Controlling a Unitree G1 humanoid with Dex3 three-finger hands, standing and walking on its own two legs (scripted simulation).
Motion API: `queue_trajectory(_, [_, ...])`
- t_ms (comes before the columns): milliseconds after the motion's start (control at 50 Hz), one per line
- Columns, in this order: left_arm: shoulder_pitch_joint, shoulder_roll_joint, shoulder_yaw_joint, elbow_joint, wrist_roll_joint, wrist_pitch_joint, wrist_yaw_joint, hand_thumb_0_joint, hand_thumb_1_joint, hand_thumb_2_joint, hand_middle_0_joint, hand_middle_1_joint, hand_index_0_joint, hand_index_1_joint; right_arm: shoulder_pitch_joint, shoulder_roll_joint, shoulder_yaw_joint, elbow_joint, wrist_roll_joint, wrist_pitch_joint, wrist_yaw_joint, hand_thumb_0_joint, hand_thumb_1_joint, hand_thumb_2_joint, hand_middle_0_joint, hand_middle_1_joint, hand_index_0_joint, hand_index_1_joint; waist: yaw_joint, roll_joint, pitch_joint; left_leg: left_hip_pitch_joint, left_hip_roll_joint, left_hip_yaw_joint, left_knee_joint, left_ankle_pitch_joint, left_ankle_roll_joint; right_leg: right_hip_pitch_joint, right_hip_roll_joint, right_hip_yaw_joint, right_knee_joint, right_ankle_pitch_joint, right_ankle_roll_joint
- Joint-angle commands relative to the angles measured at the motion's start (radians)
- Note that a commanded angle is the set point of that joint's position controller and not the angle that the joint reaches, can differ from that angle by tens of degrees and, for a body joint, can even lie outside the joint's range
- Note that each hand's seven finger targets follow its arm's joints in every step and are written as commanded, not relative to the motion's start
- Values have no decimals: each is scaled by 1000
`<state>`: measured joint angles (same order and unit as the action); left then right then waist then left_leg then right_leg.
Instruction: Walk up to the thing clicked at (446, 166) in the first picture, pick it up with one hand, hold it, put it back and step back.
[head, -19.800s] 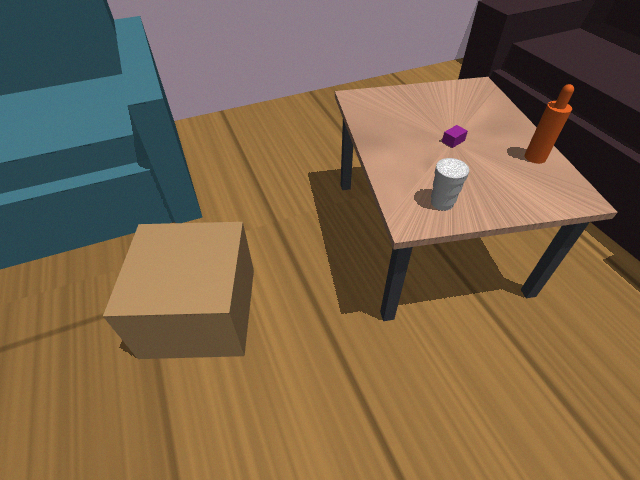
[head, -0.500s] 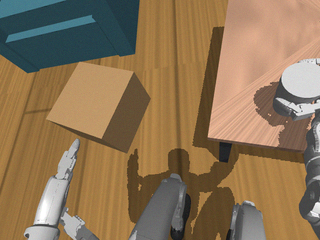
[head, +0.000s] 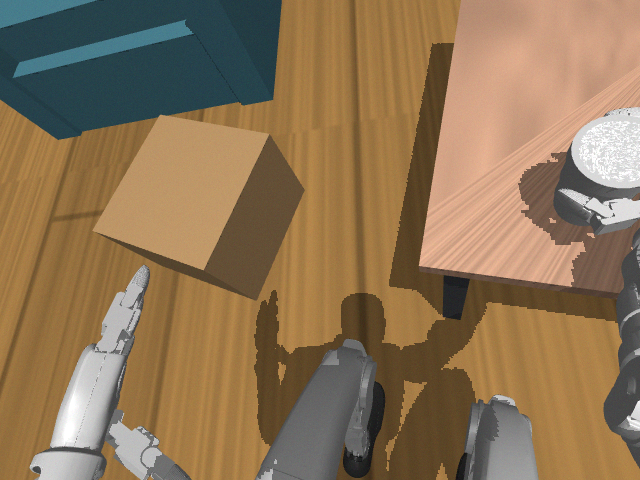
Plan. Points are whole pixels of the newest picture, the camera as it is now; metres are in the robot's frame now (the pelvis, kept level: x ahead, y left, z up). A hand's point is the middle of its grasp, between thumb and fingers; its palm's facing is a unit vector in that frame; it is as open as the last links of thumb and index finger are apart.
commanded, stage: open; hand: right
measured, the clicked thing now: (598, 180) +0.52 -0.16 -0.05
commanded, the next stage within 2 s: withdraw in 0.38 s
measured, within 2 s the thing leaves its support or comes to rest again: neither
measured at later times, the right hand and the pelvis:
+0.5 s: hand (612, 169) +0.52 -0.17 -0.03, palm faces +0.11 +0.99 +0.00, open 14.7 cm; pelvis -0.01 +0.00 -0.01, yaw +0 degrees
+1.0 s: hand out of the picture +0.54 -0.22 +0.09, palm faces +0.16 +0.99 -0.03, open 17.4 cm; pelvis +0.01 +0.00 +0.05, yaw +0 degrees
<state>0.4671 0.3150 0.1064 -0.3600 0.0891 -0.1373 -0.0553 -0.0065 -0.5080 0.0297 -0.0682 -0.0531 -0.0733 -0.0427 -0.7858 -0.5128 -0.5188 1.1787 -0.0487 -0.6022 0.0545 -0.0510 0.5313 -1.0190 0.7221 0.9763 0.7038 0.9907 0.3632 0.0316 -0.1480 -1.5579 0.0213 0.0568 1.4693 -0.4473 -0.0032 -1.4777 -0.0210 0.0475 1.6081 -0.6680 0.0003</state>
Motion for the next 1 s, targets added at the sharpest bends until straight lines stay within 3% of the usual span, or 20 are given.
queue_trajectory(0, [70, 159, 137, -176, -18, -52, 27, 0, -506, 18, -57, -55, -70, -41, -399, -196, 12, -212, 3, -69, 0, 0, 258, -669, 1068, 925, 1093, 925, -6, -286, -582, 485, -28, -42, -134, 147, 33, 260, 22, 8, -231, 249, -3])
queue_trajectory(20, [64, 161, 140, -176, -15, -54, 28, 0, -506, 19, -56, -56, -70, -41, -389, -202, 7, -216, 5, -68, -1, 0, 312, -603, 1042, 872, 1065, 873, -10, -290, -573, 483, -29, -47, -138, 141, 32, 254, 19, 7, -228, 241, -4])
queue_trajectory(40, [80, 166, 148, -173, -17, -54, 29, 0, -511, 23, -57, -57, -70, -44, -399, -188, 10, -203, 7, -66, 1, 0, 354, -555, 1030, 836, 1053, 836, 16, -281, -565, 472, -30, -41, -135, 143, 32, 256, 20, 10, -228, 240, -3])
queue_trajectory(60, [78, 167, 141, -169, -18, -53, 29, 0, -531, 41, -55, -51, -60, -46, -395, -200, 2, -199, 7, -64, -1, 0, 420, -564, 950, 800, 973, 801, -5, -278, -569, 466, -31, -34, -128, 139, 33, 255, 21, 12, -234, 244, -2])
queue_trajectory(180, [80, 174, 151, -178, -21, -54, 31, 0, -540, 46, -55, -54, -58, -51, -402, -207, 12, -195, 0, -53, 3, 0, 535, -329, 716, 551, 737, 552, 0, -301, -560, 423, -29, -27, -127, 108, 35, 287, 18, 16, -241, 221, 1])
queue_trajectory(340, [85, 167, 146, -182, -18, -55, 29, 0, -554, 54, -55, -52, -52, -55, -385, -199, 8, -205, 3, -39, 4, 0, 545, -219, 453, 355, 468, 355, -11, -307, -575, 440, -34, -23, -113, 159, 37, 283, 20, 11, -229, 286, 2])
queue_trajectory(360, [84, 172, 147, -185, -21, -56, 29, 0, -552, 51, -57, -53, -55, -56, -389, -187, 10, -192, 6, -37, 6, 0, 535, -208, 425, 332, 439, 332, 6, -290, -563, 433, -32, -20, -111, 159, 37, 279, 20, 15, -227, 286, 2])
queue_trajectory(380, [66, 172, 148, -185, -19, -56, 30, 0, -556, 54, -54, -51, -50, -55, -388, -208, 0, -219, 8, -39, 3, 0, 545, -207, 396, 321, 410, 321, -16, -310, -581, 448, -34, -25, -111, 167, 38, 277, 19, 11, -229, 288, 1])
queue_trajectory(480, [69, 173, 157, -198, -21, -60, 31, 0, -530, 36, -59, -48, -57, -50, -392, -194, 14, -215, 2, -38, 0, 0, 516, -215, 202, 239, 215, 238, 3, -300, -584, 449, -32, -30, -115, 152, 35, 271, 17, 9, -223, 265, -1])
queue_trajectory(500, [79, 184, 163, -210, -23, -60, 32, 0, -530, 35, -60, -51, -59, -52, -381, -187, 12, -191, 3, -36, -1, 0, 509, -207, 192, 227, 204, 227, 17, -281, -575, 447, -33, -23, -117, 154, 34, 279, 18, 13, -226, 268, 0])
queue_trajectory(540, [81, 186, 152, -231, -24, -56, 32, 0, -537, 40, -60, -49, -56, -52, -426, -262, -13, -266, -6, -41, -6, 0, 501, -192, 178, 208, 189, 207, -8, -315, -624, 459, -33, -24, -120, 159, 35, 322, 18, 15, -234, 286, 2])
queue_trajectory(620, [106, 171, 144, -168, -30, -45, 33, 0, -531, 37, -57, -49, -55, -50, -449, -302, -26, -318, 4, -18, 2, 0, 542, -69, 77, 80, 78, 79, -26, -378, -627, 478, -31, -33, -147, 154, 36, 376, 17, 5, -262, 290, 8])
queue_trajectory(640, [108, 154, 119, -152, -23, -43, 31, 0, -532, 39, -56, -49, -54, -50, -456, -303, -21, -347, 6, -14, 2, 0, 564, -57, 66, 69, 68, 68, -51, -400, -644, 497, -35, -33, -149, 155, 38, 377, 17, 2, -276, 296, 9])
queue_trajectory(720, [87, 150, 104, -112, -33, -34, 40, 0, -537, 40, -56, -47, -53, -49, -452, -329, -29, -384, 21, 30, 18, 0, 587, -49, 52, 60, 56, 59, -76, -382, -668, 543, -36, -34, -192, 172, 36, 434, 16, 0, -305, 320, 10])
queue_trajectory(740, [88, 171, 127, -87, -34, -29, 46, 0, -540, 43, -55, -47, -52, -50, -476, -360, -39, -419, 25, 41, 17, 0, 600, -50, 47, 59, 52, 59, -86, -403, -664, 550, -37, -32, -198, 163, 39, 445, 16, 0, -324, 315, 13])
queue_trajectory(780, [78, 177, 129, -57, -36, -20, 53, 0, -542, 41, -54, -46, -51, -49, -417, -282, -1, -331, 36, 77, 33, 0, 572, -51, 50, 57, 53, 57, -71, -343, -607, 551, -42, -20, -232, 162, 37, 457, 15, 9, -352, 318, 9])
queue_trajectory(860, [1, 159, 81, -39, -41, -11, 71, 0, -560, 50, -56, -42, -48, -51, -422, -268, 14, -251, 43, 118, 61, 0, 545, -61, 52, 58, 56, 58, -86, -241, -541, 613, -39, -21, -294, 148, 31, 431, 14, 16, -404, 281, 2])
queue_trajectory(900, [-4, 139, 54, -27, -44, -11, 76, 0, -556, 45, -57, -45, -52, -50, -412, -231, 35, -177, 50, 133, 81, 0, 521, -63, 55, 56, 58, 56, -64, -190, -502, 632, -39, -23, -319, 162, 27, 427, 11, 17, -411, 290, -2])
queue_trajectory(960, [36, 128, 41, 20, -42, -7, 80, 0, -594, 83, -69, -59, -53, -76, -391, -246, 23, -113, 59, 139, 100, 0, 459, -57, 60, 54, 67, 54, -61, -166, -418, 631, -40, -25, -346, 170, 27, 426, 7, 16, -435, 298, -6])
queue_trajectory(980, [6, 178, 82, -74, -73, 24, 86, 0, -576, 73, -70, -59, -58, -71, -308, -528, -31, -36, -47, 233, 40, 0, 470, -64, 54, 59, 63, 59, -160, -212, -500, 770, -31, -46, -413, 166, 27, 536, 17, -5, -523, 322, 3])
